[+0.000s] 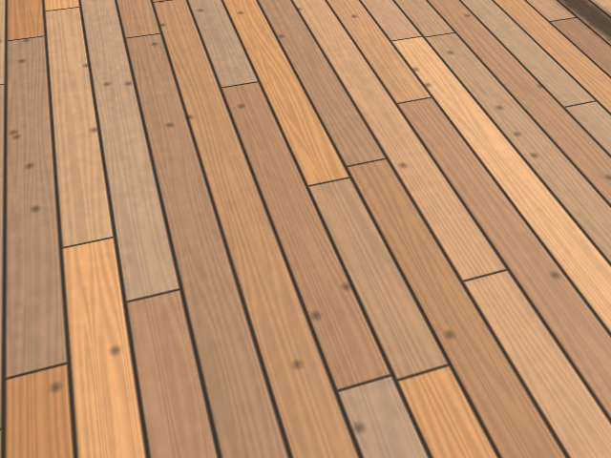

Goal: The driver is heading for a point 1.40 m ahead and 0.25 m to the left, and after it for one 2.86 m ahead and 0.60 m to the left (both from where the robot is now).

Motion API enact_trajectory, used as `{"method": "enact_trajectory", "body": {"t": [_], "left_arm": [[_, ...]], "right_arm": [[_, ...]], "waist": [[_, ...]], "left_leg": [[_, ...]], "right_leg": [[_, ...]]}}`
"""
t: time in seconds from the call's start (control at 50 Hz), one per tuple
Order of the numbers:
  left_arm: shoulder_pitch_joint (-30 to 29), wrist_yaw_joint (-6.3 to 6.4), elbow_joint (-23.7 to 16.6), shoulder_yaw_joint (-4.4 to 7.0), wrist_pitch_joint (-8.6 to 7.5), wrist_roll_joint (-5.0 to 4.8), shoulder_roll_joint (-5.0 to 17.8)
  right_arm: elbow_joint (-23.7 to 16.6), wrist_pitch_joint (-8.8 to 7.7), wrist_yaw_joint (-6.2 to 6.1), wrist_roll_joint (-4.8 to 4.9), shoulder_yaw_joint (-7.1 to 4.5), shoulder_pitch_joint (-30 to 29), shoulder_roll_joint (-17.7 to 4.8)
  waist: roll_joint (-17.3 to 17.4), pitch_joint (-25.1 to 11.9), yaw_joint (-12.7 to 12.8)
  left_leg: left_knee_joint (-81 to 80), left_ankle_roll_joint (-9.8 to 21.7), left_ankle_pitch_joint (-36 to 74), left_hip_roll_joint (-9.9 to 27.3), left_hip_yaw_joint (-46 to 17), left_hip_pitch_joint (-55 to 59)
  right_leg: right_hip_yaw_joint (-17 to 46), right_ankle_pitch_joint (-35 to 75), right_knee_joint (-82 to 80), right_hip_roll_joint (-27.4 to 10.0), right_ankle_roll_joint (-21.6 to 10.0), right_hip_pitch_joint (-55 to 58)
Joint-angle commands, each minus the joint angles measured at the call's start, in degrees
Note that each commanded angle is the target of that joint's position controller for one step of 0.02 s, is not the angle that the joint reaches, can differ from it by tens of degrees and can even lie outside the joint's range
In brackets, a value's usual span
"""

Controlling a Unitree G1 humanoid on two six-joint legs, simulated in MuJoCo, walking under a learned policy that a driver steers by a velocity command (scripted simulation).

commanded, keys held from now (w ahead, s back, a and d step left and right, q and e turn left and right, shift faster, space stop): w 1.00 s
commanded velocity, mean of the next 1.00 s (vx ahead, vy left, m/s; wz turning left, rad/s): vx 0.49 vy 0.00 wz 0.00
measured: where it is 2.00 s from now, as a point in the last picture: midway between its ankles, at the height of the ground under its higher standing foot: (277, 220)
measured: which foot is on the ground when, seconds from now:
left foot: down 0.00-0.18, up 0.20-0.68, down 0.70-1.00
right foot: up 0.00-0.14, down 0.16-0.72, up 0.74-1.00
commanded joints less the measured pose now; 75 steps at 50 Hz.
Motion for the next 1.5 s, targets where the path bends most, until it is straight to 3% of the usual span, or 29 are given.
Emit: {"method": "enact_trajectory", "body": {"t": [0.02,0.1,0.14,0.16,0.18,0.2,0.22,0.26,0.3,0.36,0.58,0.66,0.7,0.72,0.74,0.76,0.78,0.82,0.92,1.12,1.2,1.24,1.26,1.28,1.3,1.32,1.36,1.42,1.5], "left_arm": [[-11.14,-0.70,-6.51,-0.79,-0.67,-0.28,0.64],[-9.94,-1.36,-7.66,0.31,-1.10,-0.33,4.18],[2.97,-0.89,-4.05,2.55,-0.95,-0.50,7.85],[12.91,-0.32,-1.30,3.78,-0.57,-0.56,10.28],[21.55,0.14,0.39,5.07,-0.10,1.13,15.64],[21.25,-0.17,0.88,3.99,0.02,1.02,13.02],[15.05,-0.41,0.39,2.78,-0.39,0.53,9.37],[5.70,-0.80,-1.31,1.56,-1.11,1.08,5.30],[3.21,-1.21,-0.88,0.90,-1.62,1.87,2.98],[6.23,-0.60,1.14,1.10,-2.05,1.57,4.58],[19.61,1.85,5.23,1.74,-0.08,0.31,8.26],[18.59,2.11,5.21,2.47,1.30,0.42,9.73],[17.05,2.03,3.95,1.58,1.80,1.17,7.84],[22.71,1.64,2.75,-0.13,1.03,1.55,2.09],[23.74,1.24,3.63,-0.86,-0.50,0.91,0.72],[19.10,0.89,2.53,0.71,-1.66,-0.65,6.81],[14.36,0.88,1.19,0.90,-2.26,-1.34,7.86],[11.82,1.58,1.01,1.55,-1.58,0.01,6.82],[10.27,1.98,0.07,1.50,0.98,0.94,3.44],[-8.36,0.03,-5.97,0.63,-0.20,0.46,2.39],[-6.36,-0.99,-6.59,1.44,-0.95,0.28,4.94],[8.11,-0.57,-2.18,3.78,-0.98,0.50,9.06],[18.74,-0.01,-0.05,5.01,-0.83,1.22,13.54],[21.63,-0.39,1.39,5.47,-0.52,1.08,16.15],[20.21,-0.45,0.82,3.83,-0.65,0.56,10.56],[15.11,-0.15,-0.27,3.16,-0.88,0.67,8.19],[7.48,-0.10,-1.64,2.24,-1.30,1.59,5.15],[6.97,-0.04,-0.26,1.96,-1.97,2.32,3.91],[9.02,1.28,1.08,2.66,-2.14,2.56,6.26]], "right_arm": [[-1.94,-0.36,-0.84,0.53,-2.17,2.54,-10.96],[-2.26,0.02,-0.89,1.03,-3.14,0.90,-11.89],[-3.14,0.96,-0.81,0.31,-3.44,-0.92,-12.34],[-4.27,1.14,-0.67,-0.13,-3.06,-1.90,-11.85],[-5.51,0.36,0.02,-0.37,-1.31,3.90,-5.12],[-4.86,-1.41,0.42,0.80,-0.58,4.13,-3.07],[-6.91,-2.70,0.65,2.61,-2.07,-1.43,-8.10],[-8.70,-3.28,-0.01,2.86,-2.82,-8.55,-9.70],[-8.14,-1.61,-0.54,1.73,-3.39,-6.44,-7.96],[-9.56,-0.16,-0.82,1.13,-3.70,-8.61,-7.23],[-18.02,-1.43,1.83,1.38,-2.71,-32.98,-6.83],[-18.66,-1.99,2.78,1.52,-3.70,-29.62,-10.01],[-13.81,-1.94,2.16,1.21,-6.27,-12.00,-15.22],[-12.15,-1.62,1.81,-0.26,-7.64,-3.74,-20.80],[-11.59,-1.40,2.05,0.29,-6.84,-2.55,-18.42],[-12.11,-1.47,2.06,0.72,-5.47,-6.62,-14.53],[-13.43,-1.46,1.90,0.59,-4.84,-11.56,-12.47],[-14.16,-1.85,2.27,-0.25,-3.89,-17.70,-9.45],[-11.81,-2.33,1.84,-0.13,-4.41,-15.04,-11.35],[-7.13,-0.62,0.17,1.04,-4.82,-5.84,-12.75],[-6.64,0.58,-0.31,1.26,-5.52,-6.91,-14.00],[-7.35,1.19,-0.34,0.98,-4.99,-8.64,-12.86],[-8.81,1.17,-0.42,-0.11,-3.97,-7.65,-11.01],[-8.66,-0.14,0.36,0.18,-1.85,-0.47,-3.10],[-8.40,-1.50,0.54,1.58,-3.12,-4.71,-9.30],[-10.01,-2.30,0.65,3.09,-3.93,-9.85,-12.06],[-10.41,-1.94,-0.15,2.33,-4.42,-13.63,-11.62],[-9.60,0.48,-0.21,2.30,-4.49,-10.65,-8.06],[-11.69,1.42,-0.18,1.70,-4.90,-15.58,-8.04]], "waist": [[8.00,8.69,-0.02],[8.39,6.30,3.95],[9.66,-2.87,10.87],[8.72,-8.87,15.26],[-4.72,-18.77,13.39],[-11.93,-23.72,12.48],[-9.27,-13.13,11.19],[-0.38,-2.58,7.11],[-2.07,-1.16,3.34],[-2.04,1.78,2.47],[-0.14,5.35,9.36],[-2.47,1.80,5.46],[-1.38,-10.00,-2.76],[9.86,-19.50,-1.83],[16.99,-24.39,-1.63],[12.89,-16.80,-1.48],[9.21,-10.10,-0.31],[4.80,-3.41,3.47],[4.57,0.25,5.67],[4.84,4.69,0.56],[6.41,2.45,3.53],[6.02,-6.46,10.63],[-0.92,-15.17,13.46],[-16.08,-21.57,9.23],[-9.80,-18.97,11.35],[-7.20,-11.16,10.68],[-0.80,-3.95,7.27],[-2.92,-1.69,4.22],[-0.94,1.43,4.60]], "left_leg": [[-6.61,8.04,17.88,13.08,-6.56,-7.65],[-0.62,6.11,34.21,15.94,-4.72,-0.32],[15.10,4.15,53.17,14.01,-2.00,-0.78],[28.41,2.36,47.49,11.77,-1.09,-9.83],[51.94,-1.15,21.02,2.94,0.60,-31.35],[65.10,-1.23,-14.03,-2.41,-7.00,-39.43],[69.82,0.27,-12.13,1.32,-8.98,-45.38],[64.75,1.40,-2.48,7.14,-6.10,-42.59],[59.52,1.31,1.05,9.88,-6.27,-35.56],[53.82,-0.02,3.96,10.81,-4.92,-36.97],[20.80,-1.10,21.61,6.74,-1.42,-42.90],[17.79,2.03,12.86,3.86,0.14,-35.40],[18.53,5.93,14.23,4.10,-0.49,-9.28],[17.55,13.72,7.86,18.93,-23.78,14.18],[7.75,18.09,2.15,24.95,-44.10,20.32],[6.68,15.03,-0.40,22.92,-38.18,14.80],[5.76,12.94,3.37,20.74,-29.11,6.18],[1.69,10.73,12.22,16.13,-18.39,-8.06],[-3.86,12.01,19.24,14.13,-10.41,-14.13],[-3.03,9.12,17.95,14.19,-4.44,-4.95],[3.78,7.36,30.12,16.68,-4.88,1.10],[20.69,4.79,42.92,12.17,-1.27,-3.44],[39.28,2.58,26.33,8.27,1.46,-16.06],[57.71,-0.83,-13.51,-2.55,-1.09,-38.68],[64.33,0.34,-16.83,0.01,-8.57,-45.13],[65.08,1.44,-11.81,2.69,-8.06,-48.56],[59.33,1.25,-2.82,7.65,-6.56,-43.67],[54.97,0.90,1.07,9.72,-7.37,-37.96],[46.91,-0.37,11.25,9.12,-9.01,-44.85]], "right_leg": [[-2.41,4.97,-8.72,2.26,0.32,0.66],[-1.34,3.59,-13.44,3.53,-3.15,6.03],[-3.38,1.76,-12.74,7.04,-5.78,22.90],[0.61,0.82,-11.96,3.55,-7.94,38.30],[25.99,-11.98,-14.98,-12.09,-16.27,60.07],[47.40,-19.43,-27.85,-18.56,-19.65,61.54],[41.55,-21.05,-29.95,-16.14,-16.39,53.03],[24.83,-8.92,-32.42,-12.03,-12.99,34.02],[16.34,-3.66,-35.35,-8.14,-11.65,24.91],[11.61,-0.49,-38.85,-7.05,-13.09,20.66],[5.75,5.16,-36.50,-8.10,-10.40,35.37],[5.76,21.82,-27.87,-10.32,-8.24,41.76],[1.54,28.98,-6.26,-5.03,-5.24,33.35],[-1.66,7.83,16.43,2.81,-1.38,11.27],[4.91,-26.46,28.43,8.43,-0.51,-0.15],[8.45,-25.30,33.31,4.43,-1.75,-5.94],[6.73,-20.36,32.28,1.30,-2.48,-6.62],[5.67,-12.85,24.34,-3.07,-2.28,-1.27],[4.65,-4.71,14.02,-4.49,-0.01,-1.21],[1.84,10.11,-12.80,-0.65,-0.03,-2.25],[0.75,1.87,-15.67,1.36,-2.89,3.25],[-1.54,2.33,-16.41,4.16,-5.74,24.30],[11.35,2.88,-14.96,-6.80,-9.68,42.27],[38.66,-9.54,-22.48,-18.05,-18.57,59.63],[41.04,-15.57,-26.55,-16.50,-16.34,57.82],[32.03,-12.91,-27.45,-15.48,-13.72,50.45],[20.11,-3.21,-31.02,-12.13,-11.48,35.13],[11.23,0.76,-35.84,-9.80,-10.62,27.16],[3.81,6.86,-38.21,-9.48,-10.16,28.11]]}}
Velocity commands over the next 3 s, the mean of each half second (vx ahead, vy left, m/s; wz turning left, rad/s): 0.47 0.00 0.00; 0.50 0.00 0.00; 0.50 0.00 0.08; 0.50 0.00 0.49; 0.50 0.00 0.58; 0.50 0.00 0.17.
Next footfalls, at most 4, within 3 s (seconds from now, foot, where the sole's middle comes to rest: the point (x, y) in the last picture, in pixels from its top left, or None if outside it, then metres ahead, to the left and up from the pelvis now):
0.16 right None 0.28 -0.14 -0.78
0.70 left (240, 414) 0.60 0.10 -0.78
1.24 right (331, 293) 0.91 -0.14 -0.78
1.82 left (232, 216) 1.19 0.12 -0.78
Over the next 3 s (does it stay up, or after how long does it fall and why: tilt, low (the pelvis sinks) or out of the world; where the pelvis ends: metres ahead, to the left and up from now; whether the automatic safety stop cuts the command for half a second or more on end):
stays up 1.59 0.32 0.00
